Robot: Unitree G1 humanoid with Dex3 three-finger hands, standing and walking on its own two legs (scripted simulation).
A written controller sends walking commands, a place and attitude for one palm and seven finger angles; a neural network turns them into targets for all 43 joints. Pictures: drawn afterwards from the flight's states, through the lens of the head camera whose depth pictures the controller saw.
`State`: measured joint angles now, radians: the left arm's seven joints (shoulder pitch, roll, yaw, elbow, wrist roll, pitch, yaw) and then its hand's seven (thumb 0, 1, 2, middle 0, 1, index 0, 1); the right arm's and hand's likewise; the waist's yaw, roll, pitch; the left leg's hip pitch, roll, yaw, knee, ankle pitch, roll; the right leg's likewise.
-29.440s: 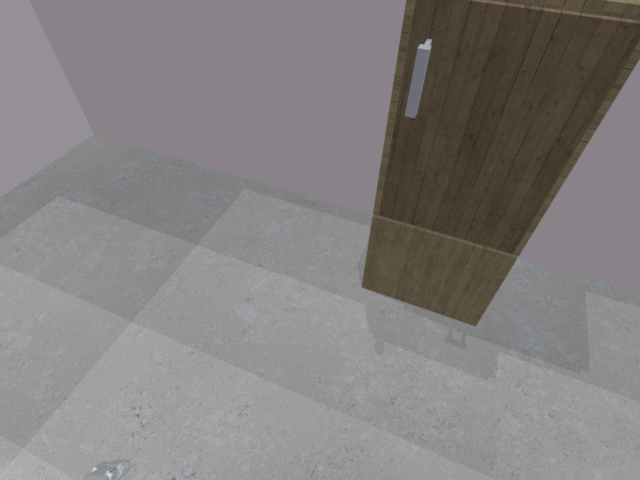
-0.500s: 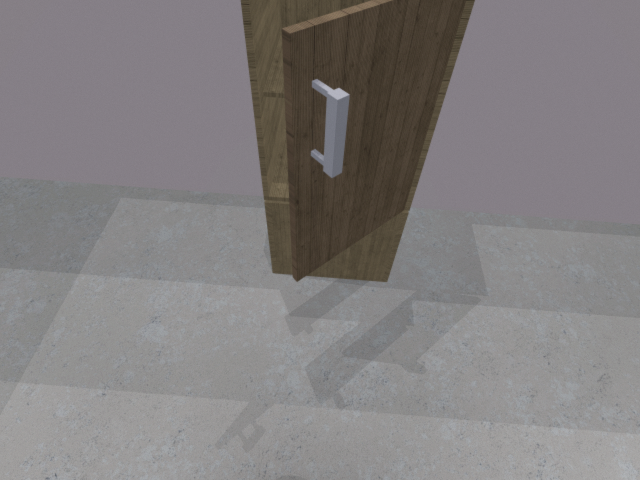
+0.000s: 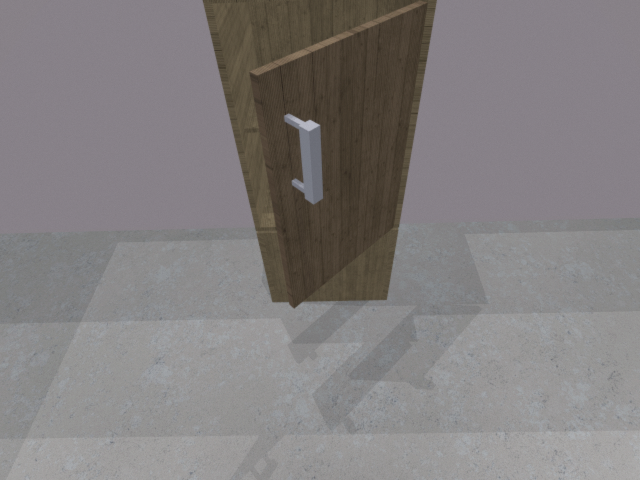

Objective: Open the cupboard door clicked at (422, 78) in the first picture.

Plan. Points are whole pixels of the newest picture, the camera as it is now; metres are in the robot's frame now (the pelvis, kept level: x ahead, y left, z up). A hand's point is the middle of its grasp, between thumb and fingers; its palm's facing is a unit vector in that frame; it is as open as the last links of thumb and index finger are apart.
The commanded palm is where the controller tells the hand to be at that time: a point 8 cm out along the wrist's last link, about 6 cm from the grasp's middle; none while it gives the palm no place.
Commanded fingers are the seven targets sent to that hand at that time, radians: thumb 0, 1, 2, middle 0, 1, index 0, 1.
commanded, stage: let the arm hang, fingers relaxed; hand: left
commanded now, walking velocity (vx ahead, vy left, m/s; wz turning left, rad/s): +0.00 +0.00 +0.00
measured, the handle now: (303, 159) +0.58 +0.06 +0.09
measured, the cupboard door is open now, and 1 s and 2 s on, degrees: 44 44 44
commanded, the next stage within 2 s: look to check the result in 0.16 s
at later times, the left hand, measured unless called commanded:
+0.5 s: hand out of the picture -0.01 +0.16 -0.17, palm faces +0.04 -0.98 -0.20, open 7.3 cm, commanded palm none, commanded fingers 0.00 0.90 0.90 -0.20 -0.30 -0.20 -0.30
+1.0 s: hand out of the picture +0.02 +0.17 -0.17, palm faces +0.03 -0.98 -0.22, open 7.3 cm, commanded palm none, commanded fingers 0.00 0.90 0.90 -0.20 -0.30 -0.20 -0.30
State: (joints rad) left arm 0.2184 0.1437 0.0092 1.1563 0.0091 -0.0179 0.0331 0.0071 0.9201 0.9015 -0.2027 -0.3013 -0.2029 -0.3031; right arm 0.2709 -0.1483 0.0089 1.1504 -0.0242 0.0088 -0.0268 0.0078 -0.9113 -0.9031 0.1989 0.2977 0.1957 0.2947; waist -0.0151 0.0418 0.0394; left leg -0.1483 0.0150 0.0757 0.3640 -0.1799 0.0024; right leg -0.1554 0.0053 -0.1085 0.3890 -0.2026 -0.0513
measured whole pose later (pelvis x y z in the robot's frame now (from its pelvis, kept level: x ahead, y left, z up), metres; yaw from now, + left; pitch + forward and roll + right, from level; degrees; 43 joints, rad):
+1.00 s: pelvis +0.01 -0.01 +0.00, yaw -1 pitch -1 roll +0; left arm 0.25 0.14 0.02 1.15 0.01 -0.01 0.03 0.00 0.91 0.90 -0.20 -0.30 -0.20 -0.30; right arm 0.25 -0.15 0.00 1.15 -0.02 0.01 -0.04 0.00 -0.90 -0.90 0.20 0.30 0.20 0.29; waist 0.00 0.03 0.05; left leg -0.15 0.03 0.08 0.38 -0.20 -0.01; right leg -0.15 0.02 -0.10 0.38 -0.21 -0.06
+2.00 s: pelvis +0.02 +0.00 -0.02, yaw -34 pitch +2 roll -1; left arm 0.17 0.24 0.08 0.93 0.02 0.07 -0.01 0.01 0.91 0.90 -0.21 -0.30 -0.21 -0.30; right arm 0.09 -0.22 -0.04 0.86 -0.02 0.01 -0.04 0.00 -0.90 -0.90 0.20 0.30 0.20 0.29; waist 0.02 -0.04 0.13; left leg -0.31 0.04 0.04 0.60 -0.32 0.00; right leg -0.42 0.07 0.12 0.81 -0.47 0.03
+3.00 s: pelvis +0.07 -0.14 -0.01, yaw -72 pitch +2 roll -1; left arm 0.07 0.24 0.07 0.91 0.03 0.04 -0.08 0.01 0.91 0.90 -0.20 -0.30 -0.20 -0.30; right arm 0.44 -0.20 -0.02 0.98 -0.05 -0.04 -0.02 0.01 -0.90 -0.90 0.20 0.30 0.20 0.30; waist -0.05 0.00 0.09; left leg -0.02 0.14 0.26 0.38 -0.37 -0.07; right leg -0.55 -0.06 -0.10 0.79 -0.27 0.00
